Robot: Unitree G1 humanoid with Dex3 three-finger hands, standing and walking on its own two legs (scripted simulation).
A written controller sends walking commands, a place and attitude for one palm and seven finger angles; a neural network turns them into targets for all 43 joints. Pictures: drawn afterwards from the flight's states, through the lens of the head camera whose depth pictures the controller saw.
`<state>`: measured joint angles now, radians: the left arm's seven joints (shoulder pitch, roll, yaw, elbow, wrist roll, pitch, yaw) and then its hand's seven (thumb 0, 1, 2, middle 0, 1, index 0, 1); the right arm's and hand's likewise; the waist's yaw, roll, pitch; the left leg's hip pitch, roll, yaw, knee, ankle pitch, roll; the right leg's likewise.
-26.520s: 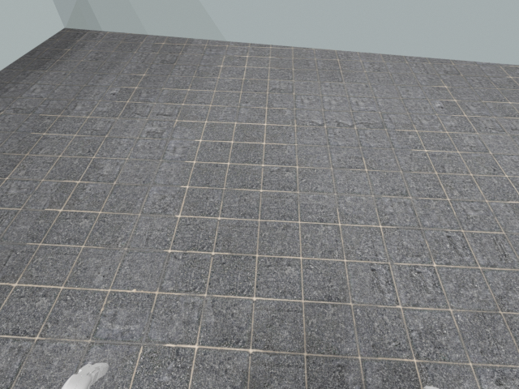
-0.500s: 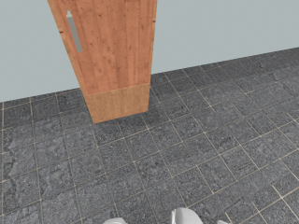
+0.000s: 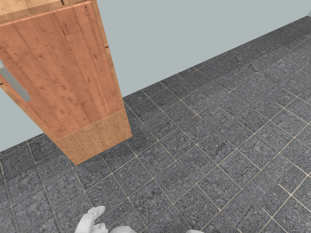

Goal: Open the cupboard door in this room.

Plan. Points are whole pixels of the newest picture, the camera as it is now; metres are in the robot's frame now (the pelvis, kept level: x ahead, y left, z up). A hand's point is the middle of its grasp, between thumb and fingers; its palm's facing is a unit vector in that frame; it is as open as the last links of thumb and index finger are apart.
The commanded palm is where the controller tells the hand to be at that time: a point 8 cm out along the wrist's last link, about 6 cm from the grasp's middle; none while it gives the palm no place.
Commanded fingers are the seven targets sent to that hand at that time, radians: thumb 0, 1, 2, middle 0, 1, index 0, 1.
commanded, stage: turn to face it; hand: left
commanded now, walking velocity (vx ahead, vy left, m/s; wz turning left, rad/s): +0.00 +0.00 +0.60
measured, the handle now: (14, 81) +0.60 +0.51 +0.03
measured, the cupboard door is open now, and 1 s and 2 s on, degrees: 0 0 0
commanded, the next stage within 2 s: take the last steps up to it in 0.86 s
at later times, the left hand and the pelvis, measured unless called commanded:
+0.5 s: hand out of the picture -0.02 +0.29 -0.16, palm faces +0.32 -0.91 -0.24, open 7.4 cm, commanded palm none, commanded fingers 0.00 0.90 0.90 -0.20 -0.30 -0.20 -0.30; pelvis -0.01 +0.06 +0.01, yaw +17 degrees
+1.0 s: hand out of the picture -0.04 +0.18 -0.14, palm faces +0.47 -0.84 -0.27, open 7.4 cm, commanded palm none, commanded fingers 0.00 0.90 0.90 -0.20 -0.30 -0.20 -0.30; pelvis -0.03 -0.03 +0.01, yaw +27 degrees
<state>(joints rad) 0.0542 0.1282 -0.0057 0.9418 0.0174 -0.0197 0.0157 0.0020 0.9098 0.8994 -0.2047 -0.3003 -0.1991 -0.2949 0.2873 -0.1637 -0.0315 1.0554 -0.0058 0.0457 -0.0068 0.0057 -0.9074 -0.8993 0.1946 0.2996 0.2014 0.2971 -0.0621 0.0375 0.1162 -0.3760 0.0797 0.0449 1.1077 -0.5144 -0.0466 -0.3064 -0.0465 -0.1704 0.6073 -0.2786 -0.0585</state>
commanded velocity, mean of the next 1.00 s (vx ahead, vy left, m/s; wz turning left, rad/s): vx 0.02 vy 0.00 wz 0.39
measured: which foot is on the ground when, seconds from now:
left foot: up 0.00-0.26, down 0.28-0.90, up 0.92-1.00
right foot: down 0.00-0.28, up 0.30-0.86, down 0.88-1.00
